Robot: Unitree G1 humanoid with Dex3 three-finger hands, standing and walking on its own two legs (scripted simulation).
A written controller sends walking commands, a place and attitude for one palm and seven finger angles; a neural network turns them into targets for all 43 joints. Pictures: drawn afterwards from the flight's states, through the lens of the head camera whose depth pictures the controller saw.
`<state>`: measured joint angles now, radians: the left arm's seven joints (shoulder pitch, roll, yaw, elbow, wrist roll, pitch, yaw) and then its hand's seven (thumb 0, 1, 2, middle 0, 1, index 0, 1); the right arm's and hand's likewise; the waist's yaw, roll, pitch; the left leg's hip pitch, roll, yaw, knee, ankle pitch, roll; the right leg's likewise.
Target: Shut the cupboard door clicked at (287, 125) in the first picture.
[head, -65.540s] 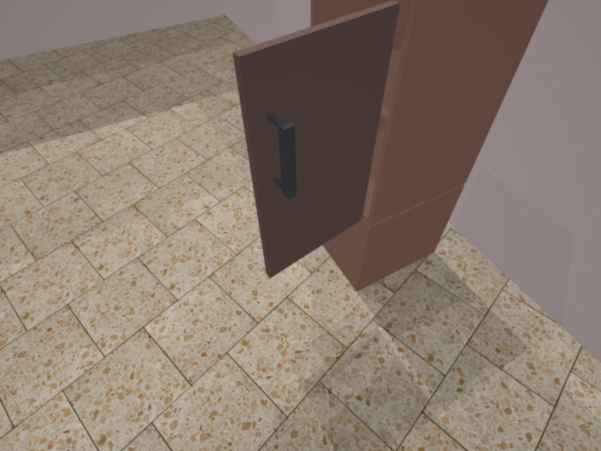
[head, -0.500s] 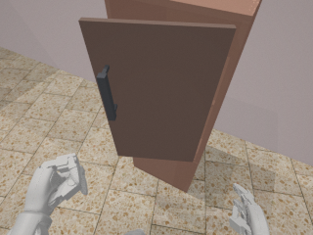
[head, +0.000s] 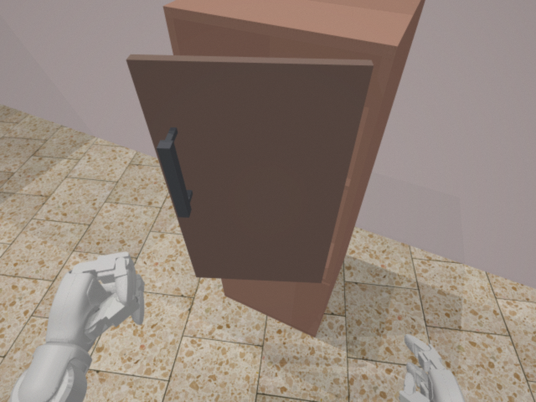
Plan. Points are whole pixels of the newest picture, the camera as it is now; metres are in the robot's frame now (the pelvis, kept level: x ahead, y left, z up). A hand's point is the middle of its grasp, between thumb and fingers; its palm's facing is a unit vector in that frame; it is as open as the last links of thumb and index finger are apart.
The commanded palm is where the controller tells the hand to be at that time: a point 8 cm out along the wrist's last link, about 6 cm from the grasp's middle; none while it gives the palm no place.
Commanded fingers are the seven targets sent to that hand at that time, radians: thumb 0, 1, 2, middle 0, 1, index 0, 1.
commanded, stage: raise the hand and make a fist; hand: left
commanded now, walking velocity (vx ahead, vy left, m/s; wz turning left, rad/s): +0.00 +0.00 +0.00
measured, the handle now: (178, 174) +0.46 +0.19 +0.10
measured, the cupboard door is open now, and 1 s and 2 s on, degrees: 23 23 23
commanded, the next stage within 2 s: bring the fist close to the handle in 0.12 s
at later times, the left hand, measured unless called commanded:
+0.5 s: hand (153, 281) +0.25 +0.17 +0.10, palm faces -0.01 -1.00 -0.04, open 3.1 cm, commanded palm +0.23 +0.22 +0.10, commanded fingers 0.00 0.90 0.90 -1.30 -1.50 -1.30 -1.50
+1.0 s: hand (180, 238) +0.32 +0.15 +0.10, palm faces -0.01 -1.00 -0.03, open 3.1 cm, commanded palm +0.30 +0.20 +0.10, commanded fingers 0.00 0.90 0.90 -1.30 -1.50 -1.30 -1.50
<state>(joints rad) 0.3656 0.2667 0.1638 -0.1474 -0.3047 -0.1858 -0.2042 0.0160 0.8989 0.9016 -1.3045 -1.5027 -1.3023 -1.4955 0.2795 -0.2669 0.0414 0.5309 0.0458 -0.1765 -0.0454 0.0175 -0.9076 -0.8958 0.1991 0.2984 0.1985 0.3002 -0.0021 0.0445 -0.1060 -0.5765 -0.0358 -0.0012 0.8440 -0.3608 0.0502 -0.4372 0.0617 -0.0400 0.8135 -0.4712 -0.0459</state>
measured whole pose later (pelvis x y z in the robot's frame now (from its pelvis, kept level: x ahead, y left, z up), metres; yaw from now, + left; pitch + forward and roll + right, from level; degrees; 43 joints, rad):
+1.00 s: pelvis +0.01 -0.01 +0.00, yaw +0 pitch +6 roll +0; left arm -0.04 0.23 0.12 0.18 -0.23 -0.17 -0.13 0.02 0.90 0.90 -1.31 -1.50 -1.30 -1.50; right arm 0.25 -0.27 0.04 0.59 0.04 -0.13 -0.03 0.02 -0.91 -0.90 0.20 0.30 0.20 0.30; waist -0.01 0.04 -0.09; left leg -0.56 -0.04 0.01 0.80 -0.35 0.04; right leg -0.43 0.06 -0.03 0.79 -0.47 -0.06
